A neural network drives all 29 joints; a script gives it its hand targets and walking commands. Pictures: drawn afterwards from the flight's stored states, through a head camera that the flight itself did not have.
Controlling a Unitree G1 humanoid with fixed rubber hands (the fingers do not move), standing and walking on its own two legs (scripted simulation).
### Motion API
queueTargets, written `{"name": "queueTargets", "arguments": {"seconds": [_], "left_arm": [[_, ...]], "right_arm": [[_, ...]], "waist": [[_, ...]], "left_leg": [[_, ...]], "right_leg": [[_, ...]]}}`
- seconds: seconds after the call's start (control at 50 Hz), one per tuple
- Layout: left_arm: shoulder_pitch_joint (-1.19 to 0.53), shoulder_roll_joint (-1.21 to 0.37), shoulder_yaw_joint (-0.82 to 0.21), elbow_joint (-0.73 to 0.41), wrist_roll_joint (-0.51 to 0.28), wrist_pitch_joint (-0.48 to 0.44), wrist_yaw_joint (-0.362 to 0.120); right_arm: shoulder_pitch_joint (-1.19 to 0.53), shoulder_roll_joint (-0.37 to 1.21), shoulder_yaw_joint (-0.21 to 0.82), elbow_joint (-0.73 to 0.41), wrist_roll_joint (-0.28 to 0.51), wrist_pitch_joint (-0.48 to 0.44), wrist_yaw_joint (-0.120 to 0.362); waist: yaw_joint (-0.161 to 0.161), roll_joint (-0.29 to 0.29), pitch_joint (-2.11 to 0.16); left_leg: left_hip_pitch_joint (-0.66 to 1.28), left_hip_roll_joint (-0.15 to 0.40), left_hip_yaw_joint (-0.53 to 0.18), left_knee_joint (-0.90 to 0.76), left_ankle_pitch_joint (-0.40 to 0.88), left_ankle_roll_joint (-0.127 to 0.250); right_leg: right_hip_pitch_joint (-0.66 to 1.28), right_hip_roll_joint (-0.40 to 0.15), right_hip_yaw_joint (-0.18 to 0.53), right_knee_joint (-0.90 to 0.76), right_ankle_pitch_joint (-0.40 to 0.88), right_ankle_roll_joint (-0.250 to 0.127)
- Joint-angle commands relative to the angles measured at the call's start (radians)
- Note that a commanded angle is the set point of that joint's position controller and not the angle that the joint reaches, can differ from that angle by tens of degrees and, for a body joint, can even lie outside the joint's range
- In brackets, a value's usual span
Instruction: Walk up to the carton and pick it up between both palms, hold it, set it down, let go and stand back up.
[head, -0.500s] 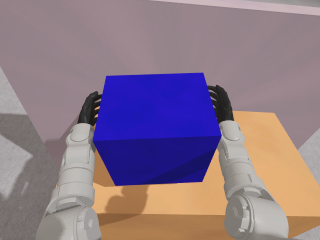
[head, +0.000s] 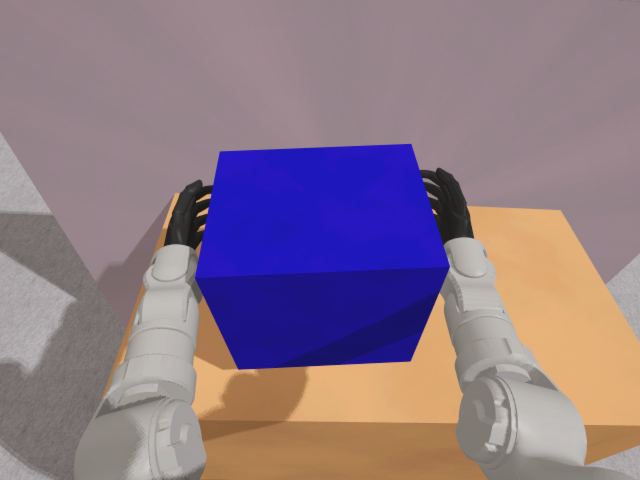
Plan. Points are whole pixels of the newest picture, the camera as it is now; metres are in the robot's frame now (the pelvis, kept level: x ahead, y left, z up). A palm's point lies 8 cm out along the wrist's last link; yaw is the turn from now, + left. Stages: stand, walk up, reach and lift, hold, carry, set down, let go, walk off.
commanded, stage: set down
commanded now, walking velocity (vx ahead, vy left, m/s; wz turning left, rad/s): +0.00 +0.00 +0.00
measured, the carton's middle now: (320, 262) +0.41 +0.01 +0.04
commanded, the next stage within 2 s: none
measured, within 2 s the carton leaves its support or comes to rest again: rests again in 1.84 s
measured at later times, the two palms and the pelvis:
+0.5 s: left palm (195, 236) +0.41 +0.18 +0.08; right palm (458, 234) +0.42 -0.17 +0.10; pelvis +0.00 +0.01 +0.00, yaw -1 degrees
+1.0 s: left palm (209, 240) +0.44 +0.17 +0.04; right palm (448, 246) +0.44 -0.18 +0.05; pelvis +0.02 -0.01 +0.00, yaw -1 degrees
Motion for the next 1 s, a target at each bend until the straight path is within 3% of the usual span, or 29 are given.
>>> {"name": "queueTargets", "arguments": {"seconds": [0.0,0.06,0.12,0.16,0.24,0.38,0.44,0.48,0.56,0.62,0.72,0.74,0.76,0.78,0.82,0.84,0.86,0.9,0.92,0.94,0.96,0.98], "left_arm": [[-0.618,-0.37,-0.247,-0.059,-0.007,-0.06,-0.049],[-0.657,-0.376,-0.253,-0.061,-0.008,-0.066,-0.031],[-0.671,-0.36,-0.224,-0.023,0.002,-0.054,-0.031],[-0.666,-0.346,-0.187,0.004,0.02,-0.04,-0.037],[-0.657,-0.328,-0.124,0.058,0.041,-0.029,-0.047],[-0.656,-0.301,-0.039,0.064,0.087,-0.017,-0.051],[-0.673,-0.329,-0.069,0.036,0.076,-0.035,-0.041],[-0.672,-0.367,-0.108,0.024,0.065,-0.05,-0.029],[-0.652,-0.409,-0.162,0.025,0.042,-0.082,-0.013],[-0.642,-0.429,-0.197,0.042,0.018,-0.102,-0.011],[-0.611,-0.439,-0.213,0.117,-0.007,-0.137,-0.034],[-0.607,-0.436,-0.207,0.13,-0.009,-0.148,-0.038],[-0.573,-0.411,-0.163,0.151,0.001,-0.161,-0.053],[-0.573,-0.405,-0.162,0.169,0.005,-0.171,-0.063],[-0.549,-0.388,-0.133,0.206,0.029,-0.196,-0.074],[-0.549,-0.374,-0.119,0.21,0.049,-0.21,-0.075],[-0.543,-0.365,-0.12,0.219,0.053,-0.222,-0.071],[-0.546,-0.382,-0.152,0.221,0.049,-0.237,-0.059],[-0.561,-0.402,-0.158,0.213,0.061,-0.242,-0.057],[-0.571,-0.409,-0.163,0.209,0.056,-0.246,-0.053],[-0.573,-0.41,-0.166,0.216,0.052,-0.242,-0.048],[-0.558,-0.407,-0.158,0.23,0.054,-0.235,-0.047]], "right_arm": [[-0.454,0.446,0.142,0.012,-0.067,-0.016,0.126],[-0.471,0.425,0.093,0.025,-0.092,-0.011,0.14],[-0.481,0.412,0.049,0.036,-0.118,0.017,0.155],[-0.493,0.411,0.033,0.028,-0.13,0.037,0.167],[-0.519,0.419,0.023,0.007,-0.145,0.062,0.176],[-0.501,0.449,0.02,0.002,-0.15,0.109,0.198],[-0.493,0.46,0.018,0.001,-0.159,0.094,0.199],[-0.491,0.464,0.012,0.002,-0.168,0.07,0.198],[-0.489,0.46,0.009,0.019,-0.192,0.026,0.193],[-0.483,0.465,0.024,0.048,-0.196,0.003,0.184],[-0.464,0.506,0.063,0.11,-0.204,-0.035,0.155],[-0.464,0.517,0.079,0.115,-0.202,-0.043,0.15],[-0.446,0.581,0.113,0.133,-0.178,-0.047,0.136],[-0.452,0.59,0.134,0.106,-0.17,-0.059,0.126],[-0.441,0.624,0.175,0.044,-0.173,-0.091,0.111],[-0.457,0.602,0.168,0.024,-0.185,-0.102,0.108],[-0.469,0.594,0.172,0.038,-0.18,-0.111,0.104],[-0.462,0.594,0.175,0.063,-0.173,-0.126,0.105],[-0.463,0.582,0.153,0.093,-0.179,-0.125,0.11],[-0.441,0.569,0.122,0.149,-0.193,-0.12,0.118],[-0.434,0.549,0.102,0.173,-0.2,-0.12,0.125],[-0.439,0.535,0.103,0.173,-0.197,-0.123,0.124]], "waist": [[-0.014,0.054,-0.415],[-0.019,0.068,-0.44],[-0.022,0.046,-0.409],[-0.008,0.034,-0.368],[0.008,-0.01,-0.349],[0.032,0.004,-0.332],[0.025,0.026,-0.409],[0.021,0.065,-0.464],[0.014,0.08,-0.543],[-0.001,0.064,-0.573],[-0.017,0.025,-0.529],[-0.014,0.011,-0.527],[0.031,0.004,-0.422],[0.031,-0.036,-0.465],[0.068,-0.1,-0.524],[0.063,-0.09,-0.576],[0.072,-0.069,-0.596],[0.064,0.001,-0.586],[0.047,0.046,-0.548],[0.042,0.069,-0.503],[0.046,0.074,-0.494],[0.047,0.056,-0.486]], "left_leg": [[0.176,0.021,0.011,0.033,0.394,-0.035],[0.241,0.029,0.007,0.053,0.426,-0.05],[0.213,0.03,0.005,0.038,0.356,-0.041],[0.177,0.027,0.008,0.022,0.308,-0.032],[0.095,0.018,0.016,-0.006,0.238,-0.005],[0.087,0.012,0.023,-0.014,0.232,0.017],[0.155,0.023,0.017,0.021,0.322,0.004],[0.266,0.037,0.005,0.071,0.462,-0.017],[0.38,0.054,-0.007,0.148,0.666,-0.039],[0.368,0.058,-0.014,0.177,0.747,-0.04],[0.248,0.048,-0.019,0.191,0.757,-0.009],[0.19,0.042,-0.016,0.184,0.724,0.002],[0.108,0.02,-0.003,0.197,0.665,0.038],[-0.055,0.004,0.014,0.162,0.55,0.043],[-0.467,-0.029,0.045,0.037,0.255,0.062],[-0.479,-0.011,0.026,-0.049,0.196,0.067],[-0.356,0.001,0.028,-0.029,0.299,0.057],[-0.069,0.025,0.016,0.076,0.519,0.022],[0.192,0.051,0.004,0.127,0.647,0.009],[0.365,0.079,-0.005,0.175,0.787,0.005],[0.394,0.092,-0.005,0.198,0.876,0.001],[0.297,0.081,0.003,0.196,0.867,0.0]], "right_leg": [[0.114,-0.011,-0.008,0.045,0.429,0.055],[0.022,0.002,-0.021,0.015,0.319,0.034],[0.017,-0.005,-0.018,0.005,0.249,0.037],[0.037,-0.01,-0.014,0.007,0.221,0.045],[0.101,-0.019,0.001,0.024,0.248,0.066],[0.089,-0.027,0.021,0.033,0.258,0.078],[0.025,-0.016,0.006,0.038,0.279,0.067],[-0.086,-0.001,-0.018,0.038,0.294,0.055],[-0.211,0.018,-0.04,0.021,0.3,0.026],[-0.212,0.019,-0.041,0.038,0.375,0.024],[-0.157,-0.009,-0.026,0.087,0.569,0.042],[-0.111,-0.02,-0.018,0.11,0.636,0.049],[-0.062,-0.055,0.021,0.15,0.702,0.069],[0.08,-0.069,0.034,0.184,0.816,0.086],[0.484,-0.123,0.09,0.254,1.067,0.096],[0.55,-0.124,0.088,0.261,1.05,0.109],[0.482,-0.097,0.067,0.248,0.975,0.106],[0.171,-0.044,0.015,0.206,0.752,0.091],[-0.101,-0.017,-0.02,0.148,0.574,0.088],[-0.312,0.0,-0.032,0.071,0.387,0.057],[-0.37,0.006,-0.019,0.013,0.313,0.017],[-0.276,0.004,0.003,0.008,0.375,-0.002]]}}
